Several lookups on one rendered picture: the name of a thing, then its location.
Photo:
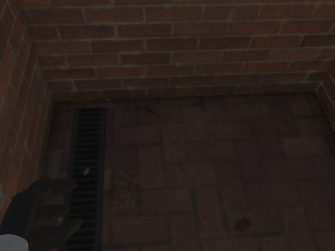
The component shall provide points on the left robot hand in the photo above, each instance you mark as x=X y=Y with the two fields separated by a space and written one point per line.
x=24 y=213

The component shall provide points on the left robot forearm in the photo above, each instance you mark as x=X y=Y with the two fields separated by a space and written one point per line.
x=9 y=242

